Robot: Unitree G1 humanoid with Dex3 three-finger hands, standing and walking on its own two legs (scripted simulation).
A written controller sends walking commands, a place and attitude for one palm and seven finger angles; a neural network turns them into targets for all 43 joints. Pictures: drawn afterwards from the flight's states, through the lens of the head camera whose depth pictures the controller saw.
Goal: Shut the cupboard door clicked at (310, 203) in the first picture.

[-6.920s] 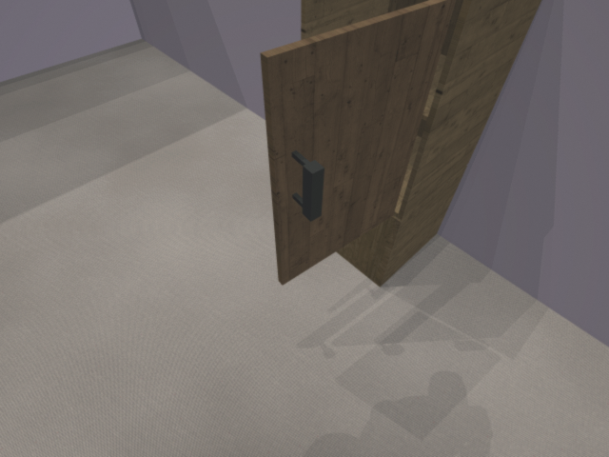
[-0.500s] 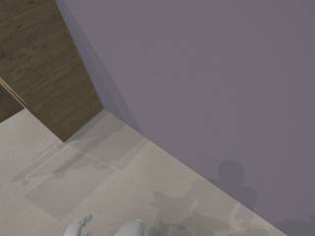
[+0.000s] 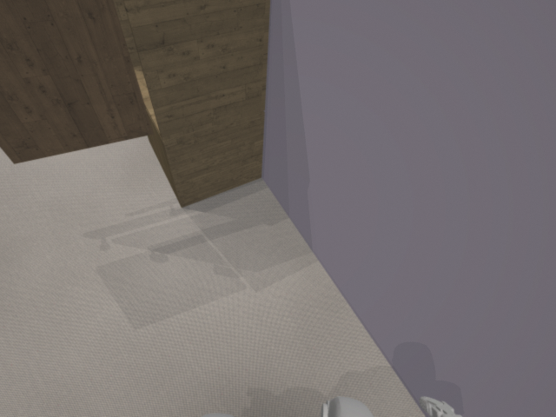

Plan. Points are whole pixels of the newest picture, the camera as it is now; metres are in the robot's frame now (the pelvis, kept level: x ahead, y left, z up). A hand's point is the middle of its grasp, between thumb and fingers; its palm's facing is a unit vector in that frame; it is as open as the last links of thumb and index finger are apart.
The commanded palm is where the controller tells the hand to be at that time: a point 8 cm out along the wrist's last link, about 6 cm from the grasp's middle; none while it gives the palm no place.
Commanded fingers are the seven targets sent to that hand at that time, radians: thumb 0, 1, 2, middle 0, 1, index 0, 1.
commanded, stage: turn to face it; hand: left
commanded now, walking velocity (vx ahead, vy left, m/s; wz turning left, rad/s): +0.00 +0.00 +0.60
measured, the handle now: out of the picture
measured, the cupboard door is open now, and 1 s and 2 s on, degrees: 84 84 84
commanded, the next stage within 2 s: take the last steps up to it in 0.56 s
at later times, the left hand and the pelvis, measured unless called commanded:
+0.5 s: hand out of the picture +0.05 +0.14 -0.15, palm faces +0.29 -0.92 -0.25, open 7.4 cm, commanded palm none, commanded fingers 0.00 0.90 0.90 -0.20 -0.30 -0.20 -0.30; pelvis +0.03 -0.06 +0.01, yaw +18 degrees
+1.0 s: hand out of the picture +0.00 +0.19 -0.16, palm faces +0.49 -0.85 -0.20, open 7.4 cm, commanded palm none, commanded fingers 0.00 0.90 0.90 -0.20 -0.30 -0.20 -0.30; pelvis +0.04 -0.01 +0.01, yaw +27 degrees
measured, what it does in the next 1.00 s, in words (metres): steps on the spot, turning left: right foot, then left foot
